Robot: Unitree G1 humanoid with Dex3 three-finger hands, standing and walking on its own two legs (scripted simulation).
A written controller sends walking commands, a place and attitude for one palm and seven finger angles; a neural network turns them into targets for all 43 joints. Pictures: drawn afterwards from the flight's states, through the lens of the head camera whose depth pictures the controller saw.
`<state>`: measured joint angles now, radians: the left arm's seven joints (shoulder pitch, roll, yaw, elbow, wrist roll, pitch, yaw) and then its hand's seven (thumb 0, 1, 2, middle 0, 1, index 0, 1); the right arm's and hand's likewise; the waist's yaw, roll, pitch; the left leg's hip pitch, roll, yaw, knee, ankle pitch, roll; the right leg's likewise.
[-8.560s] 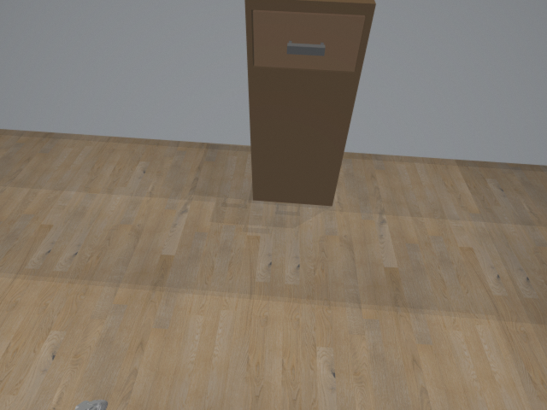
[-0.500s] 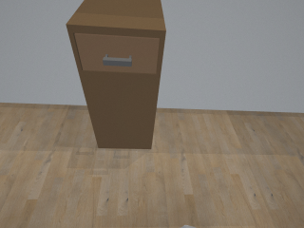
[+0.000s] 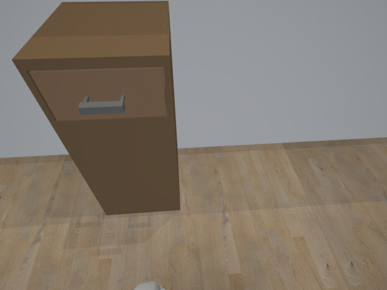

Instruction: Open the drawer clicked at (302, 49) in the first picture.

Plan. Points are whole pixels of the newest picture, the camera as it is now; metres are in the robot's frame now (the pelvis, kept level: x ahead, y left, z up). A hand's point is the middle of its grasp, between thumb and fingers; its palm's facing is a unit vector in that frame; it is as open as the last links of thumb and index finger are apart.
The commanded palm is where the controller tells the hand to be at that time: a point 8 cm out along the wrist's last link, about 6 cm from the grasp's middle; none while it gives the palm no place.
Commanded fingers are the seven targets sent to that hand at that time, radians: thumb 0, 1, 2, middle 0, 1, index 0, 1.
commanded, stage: take the last steps up to it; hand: left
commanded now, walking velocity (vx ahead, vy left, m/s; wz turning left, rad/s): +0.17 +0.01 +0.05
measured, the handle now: (103, 103) +0.61 +0.29 +0.03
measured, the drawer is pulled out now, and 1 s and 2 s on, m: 0.00 0.00 0.00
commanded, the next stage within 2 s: come to a stop and stand still in 0.06 s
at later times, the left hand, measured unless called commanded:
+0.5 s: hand out of the picture +0.11 +0.20 -0.18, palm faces +0.04 -0.98 -0.19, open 7.4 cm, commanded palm none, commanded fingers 0.00 0.90 0.90 -0.20 -0.30 -0.20 -0.30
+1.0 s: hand out of the picture +0.13 +0.12 -0.17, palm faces +0.06 -0.98 -0.21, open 7.2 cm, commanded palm none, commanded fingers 0.00 0.90 0.90 -0.20 -0.30 -0.20 -0.30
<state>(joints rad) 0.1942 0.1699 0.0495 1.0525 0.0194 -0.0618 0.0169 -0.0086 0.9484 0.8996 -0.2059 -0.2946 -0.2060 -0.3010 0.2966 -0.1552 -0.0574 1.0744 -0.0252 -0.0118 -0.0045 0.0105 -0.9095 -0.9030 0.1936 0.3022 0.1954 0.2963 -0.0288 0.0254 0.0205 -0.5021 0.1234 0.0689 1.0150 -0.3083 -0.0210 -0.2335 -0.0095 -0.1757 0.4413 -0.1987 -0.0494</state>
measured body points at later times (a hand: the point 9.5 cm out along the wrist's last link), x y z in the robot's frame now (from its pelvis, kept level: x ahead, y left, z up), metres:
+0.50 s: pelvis +0.10 +0.02 +0.00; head +0.13 +0.03 +0.45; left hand +0.11 +0.25 -0.16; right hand +0.16 -0.22 -0.14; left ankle +0.12 +0.12 -0.74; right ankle +0.09 -0.12 -0.69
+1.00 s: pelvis +0.08 -0.06 +0.00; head +0.09 -0.06 +0.45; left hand +0.13 +0.18 -0.15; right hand +0.08 -0.27 -0.16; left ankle +0.05 +0.09 -0.74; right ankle +0.10 -0.13 -0.74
